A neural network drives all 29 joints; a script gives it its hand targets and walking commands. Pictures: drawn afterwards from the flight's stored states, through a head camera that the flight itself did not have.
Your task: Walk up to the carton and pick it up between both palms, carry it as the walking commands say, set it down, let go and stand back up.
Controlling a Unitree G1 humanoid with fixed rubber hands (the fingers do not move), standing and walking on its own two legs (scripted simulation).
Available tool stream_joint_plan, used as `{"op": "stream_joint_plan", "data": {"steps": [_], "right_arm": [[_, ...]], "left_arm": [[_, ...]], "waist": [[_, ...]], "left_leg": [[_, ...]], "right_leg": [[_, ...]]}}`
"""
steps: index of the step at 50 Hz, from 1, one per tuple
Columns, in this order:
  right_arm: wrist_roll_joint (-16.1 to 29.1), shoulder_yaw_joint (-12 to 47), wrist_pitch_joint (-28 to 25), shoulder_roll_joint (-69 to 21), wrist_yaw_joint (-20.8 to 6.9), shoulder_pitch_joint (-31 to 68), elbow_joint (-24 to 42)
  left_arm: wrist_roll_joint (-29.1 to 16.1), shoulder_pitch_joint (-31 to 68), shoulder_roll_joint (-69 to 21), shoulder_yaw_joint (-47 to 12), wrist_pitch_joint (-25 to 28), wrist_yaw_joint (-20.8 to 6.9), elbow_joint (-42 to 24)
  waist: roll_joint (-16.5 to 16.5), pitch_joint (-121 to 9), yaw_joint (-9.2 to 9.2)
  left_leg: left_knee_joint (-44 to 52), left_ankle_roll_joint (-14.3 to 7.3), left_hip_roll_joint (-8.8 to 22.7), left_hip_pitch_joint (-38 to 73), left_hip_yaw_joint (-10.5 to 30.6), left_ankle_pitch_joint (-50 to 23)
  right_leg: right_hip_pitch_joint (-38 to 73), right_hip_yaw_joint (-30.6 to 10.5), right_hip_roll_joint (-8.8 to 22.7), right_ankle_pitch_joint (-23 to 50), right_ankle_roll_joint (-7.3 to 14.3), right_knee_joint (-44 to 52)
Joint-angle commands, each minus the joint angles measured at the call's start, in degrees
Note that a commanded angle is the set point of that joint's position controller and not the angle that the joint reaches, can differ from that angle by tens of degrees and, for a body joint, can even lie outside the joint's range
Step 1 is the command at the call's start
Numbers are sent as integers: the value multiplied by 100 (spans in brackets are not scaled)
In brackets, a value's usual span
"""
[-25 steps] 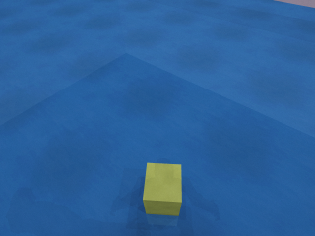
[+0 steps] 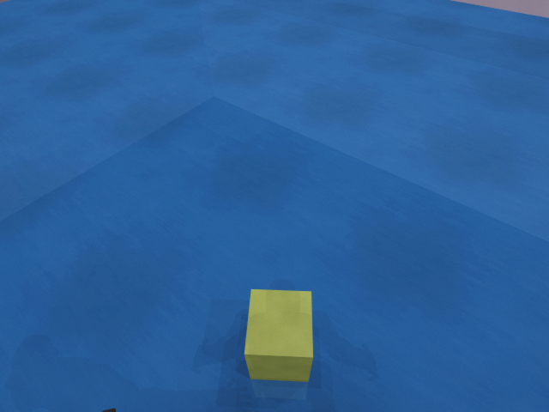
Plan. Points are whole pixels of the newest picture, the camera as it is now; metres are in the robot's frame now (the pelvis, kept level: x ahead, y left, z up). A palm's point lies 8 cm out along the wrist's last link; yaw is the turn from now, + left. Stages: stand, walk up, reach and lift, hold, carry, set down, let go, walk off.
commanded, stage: stand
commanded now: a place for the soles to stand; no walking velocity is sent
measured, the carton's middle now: (280, 336) +0.49 +0.02 -0.65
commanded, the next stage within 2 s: reach and lift in 0.02 s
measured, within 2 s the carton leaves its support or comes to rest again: neither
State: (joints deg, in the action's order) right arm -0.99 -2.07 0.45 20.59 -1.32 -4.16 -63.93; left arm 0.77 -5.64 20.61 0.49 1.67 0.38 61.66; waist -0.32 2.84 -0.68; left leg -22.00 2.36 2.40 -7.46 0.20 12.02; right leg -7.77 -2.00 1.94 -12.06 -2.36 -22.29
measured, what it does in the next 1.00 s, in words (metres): lowers itself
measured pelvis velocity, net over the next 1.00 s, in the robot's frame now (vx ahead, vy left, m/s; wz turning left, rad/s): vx -0.07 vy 0.01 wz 0.00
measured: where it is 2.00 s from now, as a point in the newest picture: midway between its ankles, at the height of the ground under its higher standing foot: outside the picture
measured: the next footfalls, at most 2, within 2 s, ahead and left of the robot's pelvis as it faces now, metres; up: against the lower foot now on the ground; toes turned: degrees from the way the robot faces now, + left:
none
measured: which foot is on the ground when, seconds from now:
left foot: down 0.00-1.00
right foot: down 0.00-1.00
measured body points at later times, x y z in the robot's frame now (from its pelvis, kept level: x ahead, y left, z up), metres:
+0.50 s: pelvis -0.02 +0.01 -0.04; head +0.12 +0.02 +0.38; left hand +0.21 +0.28 -0.16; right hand +0.20 -0.25 -0.16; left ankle +0.00 +0.14 -0.74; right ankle +0.00 -0.14 -0.74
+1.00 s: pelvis -0.07 +0.01 -0.08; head +0.16 +0.01 +0.30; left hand +0.34 +0.24 -0.19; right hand +0.33 -0.23 -0.19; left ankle +0.00 +0.14 -0.74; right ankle +0.00 -0.14 -0.74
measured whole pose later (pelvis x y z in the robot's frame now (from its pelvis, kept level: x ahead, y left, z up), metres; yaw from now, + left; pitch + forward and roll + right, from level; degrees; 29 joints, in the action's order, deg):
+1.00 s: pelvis -0.07 +0.01 -0.08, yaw +0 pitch +26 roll +0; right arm 1.6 -11.2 17.1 15.8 0.2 38.3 -40.5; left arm 0.2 38.4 16.0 11.0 -18.1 1.0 39.4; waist -0.2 4.5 -0.5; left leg -55.1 1.8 1.1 -64.2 1.8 17.4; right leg -63.7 -3.4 1.3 -17.1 -3.7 -54.3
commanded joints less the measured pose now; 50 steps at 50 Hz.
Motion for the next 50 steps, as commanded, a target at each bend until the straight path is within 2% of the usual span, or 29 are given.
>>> {"op": "stream_joint_plan", "data": {"steps": [1,2,3,5,8,10,12,16,19,21,22,23,24,25,27,30,31,32,34,35,37,38,39,42,43,45,48,49,50], "right_arm": [[60,-188,-57,1085,35,173,272],[43,-353,211,543,-12,1755,3469],[-56,-485,577,268,-40,1504,2920],[-357,-923,1058,726,-70,1023,3271],[-86,-830,1534,501,-136,424,3273],[-142,-851,1595,428,-200,-22,3358],[-471,-1187,1499,542,-210,-266,3146],[-172,-840,1402,111,-216,520,3601],[-131,-1031,1215,343,-133,1099,3999],[-150,-987,1279,382,-21,1206,4104],[-120,-1155,1355,281,39,1172,4096],[-63,-947,1350,155,60,1113,4064],[-217,-1123,1362,540,24,1202,3943],[-76,-927,1374,243,56,1086,4123],[-88,-990,1309,442,-88,1207,3858],[-166,-944,1492,462,-15,2103,3515],[50,-845,1465,227,-106,2157,3898],[-40,-932,1521,304,-104,2066,3700],[19,-907,1449,335,-60,2307,3495],[-111,-1057,1413,484,-8,2688,3586],[143,-1004,1341,313,-21,3300,3901],[185,-861,1298,258,-1,3540,3970],[178,-908,1275,350,-25,3311,3696],[207,-995,1472,287,65,4267,3540],[296,-923,1484,391,4,4354,3246],[326,-974,1491,262,103,4830,3616],[306,-1121,1511,430,157,5258,2983],[186,-1287,1478,465,213,5579,3222],[298,-978,1472,310,266,5790,3118]], "left_arm": [[-14,312,1194,156,101,40,-307],[-99,1196,380,648,-371,-219,-3142],[17,1359,571,637,-751,-207,-2912],[102,739,727,727,-1329,-373,-3057],[295,504,959,978,-1805,-406,-3218],[449,219,721,1044,-1876,-421,-3324],[437,1,487,828,-1789,-386,-3286],[360,890,337,944,-1642,-414,-3776],[339,1400,543,1054,-1500,-335,-4039],[210,1416,488,965,-1545,-320,-3889],[339,1605,515,980,-1661,-336,-4110],[465,1483,726,1186,-1603,-283,-3846],[219,1542,298,870,-1637,-182,-4024],[314,1289,512,1174,-1587,-210,-3955],[213,1242,36,866,-1663,-94,-3771],[6,2356,116,731,-1766,-74,-3494],[201,2424,312,1040,-1787,-82,-3690],[141,2274,224,1010,-1784,-30,-3610],[111,2719,-54,1001,-1783,8,-3687],[24,2905,-12,885,-1810,51,-3467],[151,3553,133,1111,-1739,2,-3586],[22,3721,100,1092,-1681,30,-3479],[194,3591,189,1237,-1650,68,-3638],[173,4521,486,1270,-1812,85,-3319],[56,4669,264,1111,-1861,104,-3365],[37,4978,419,1275,-1838,81,-3134],[-101,5690,295,1071,-1787,109,-3184],[-17,5706,320,1207,-1811,68,-2897],[-99,6148,489,1189,-1767,89,-3085]], "waist": [[53,-361,-42],[524,401,298],[307,239,161],[140,167,43],[370,-451,-12],[-121,-635,41],[147,-682,-186],[-200,-1261,150],[83,-1771,-161],[229,-2260,-63],[-123,-2401,-97],[-242,-2591,155],[-201,-2598,-220],[-293,-2989,157],[-418,-3123,-64],[53,-2305,-184],[-398,-2491,50],[143,-2730,-96],[-230,-3183,-93],[85,-3149,-204],[-175,-3282,-57],[31,-3582,66],[-369,-4002,142],[100,-3634,34],[-320,-3882,131],[180,-4155,-47],[-292,-4467,31],[-358,-4749,-120],[15,-4567,-58]], "left_leg": [[415,-335,455,196,332,-487],[-328,-192,-582,-1408,-197,69],[-323,-164,-574,-971,-385,554],[-371,-116,-582,-1069,-351,945],[-458,-179,-693,-585,-441,463],[-549,-170,-638,-759,-452,-63],[-725,-123,-504,-745,-308,-214],[-1309,-63,-567,-1483,-470,-359],[-1931,-61,-571,-1703,-355,-748],[-2120,-38,-568,-1560,-371,-924],[-2164,58,-555,-1708,-465,-1183],[-2257,45,-552,-1876,-529,-1219],[-2269,52,-558,-1906,-336,-1500],[-2531,39,-585,-1786,-355,-2047],[-2523,100,-490,-1526,-150,-2411],[-2423,127,-444,-2561,-221,-581],[-2280,63,-387,-2517,-191,-841],[-2514,71,-470,-2376,-197,-1286],[-2545,113,-437,-2314,-216,-1150],[-2443,120,-425,-2441,-206,-968],[-2656,66,-414,-2603,-240,-1057],[-2643,1,-405,-2668,-202,-1264],[-2653,70,-449,-2619,-271,-1521],[-2578,43,-407,-3100,-263,-532],[-2488,75,-411,-2995,-319,-88],[-2657,-18,-414,-3076,-267,-344],[-2691,96,-448,-3175,-398,-385],[-2730,103,-412,-2997,-329,-202],[-2740,56,-411,-3347,-438,-193]], "right_leg": [[-101,-334,504,821,393,491],[-652,351,-239,13,198,-296],[-881,529,-320,-469,221,-136],[-854,677,-328,-713,244,-225],[-758,627,-357,-384,108,-154],[-477,506,-387,258,142,-446],[-814,606,-567,288,59,-810],[-1183,477,-472,456,-3,-1167],[-1661,540,-474,1000,-74,-1734],[-1621,603,-545,1095,-128,-1978],[-1673,468,-461,1416,-63,-1917],[-1762,554,-510,1344,-99,-2076],[-1785,703,-551,1357,-50,-2202],[-1772,594,-545,1920,-58,-2301],[-2469,745,-583,1651,-37,-2338],[-2926,798,-545,423,-56,-2380],[-3018,666,-463,331,5,-2252],[-3064,689,-571,875,-17,-2433],[-3202,653,-494,769,51,-2484],[-3249,704,-474,569,-35,-2305],[-3594,541,-413,728,-34,-2439],[-3540,684,-483,820,-101,-2591],[-3276,616,-441,942,-68,-2541],[-3752,652,-462,245,-110,-2545],[-3592,664,-448,-215,-24,-2475],[-3783,633,-464,47,-107,-2552],[-3929,721,-534,204,-76,-2767],[-3855,663,-475,83,-61,-2657],[-3805,685,-469,-42,-121,-2674]]}}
